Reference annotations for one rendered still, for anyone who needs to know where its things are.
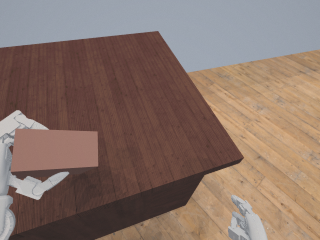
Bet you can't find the right robot hand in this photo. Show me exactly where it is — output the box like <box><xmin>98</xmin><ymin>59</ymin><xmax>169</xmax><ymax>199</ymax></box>
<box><xmin>228</xmin><ymin>195</ymin><xmax>268</xmax><ymax>240</ymax></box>

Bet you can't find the table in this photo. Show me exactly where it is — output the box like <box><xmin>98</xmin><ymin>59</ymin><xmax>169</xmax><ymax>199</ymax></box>
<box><xmin>0</xmin><ymin>31</ymin><xmax>244</xmax><ymax>240</ymax></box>

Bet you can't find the left robot hand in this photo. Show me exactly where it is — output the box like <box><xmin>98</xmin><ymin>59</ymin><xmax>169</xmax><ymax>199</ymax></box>
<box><xmin>0</xmin><ymin>110</ymin><xmax>69</xmax><ymax>200</ymax></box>

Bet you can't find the robot left forearm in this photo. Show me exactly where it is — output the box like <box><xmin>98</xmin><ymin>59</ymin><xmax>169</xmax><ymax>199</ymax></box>
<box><xmin>0</xmin><ymin>195</ymin><xmax>16</xmax><ymax>240</ymax></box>

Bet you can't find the sponge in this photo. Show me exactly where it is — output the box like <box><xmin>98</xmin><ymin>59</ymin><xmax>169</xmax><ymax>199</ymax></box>
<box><xmin>10</xmin><ymin>128</ymin><xmax>98</xmax><ymax>179</ymax></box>

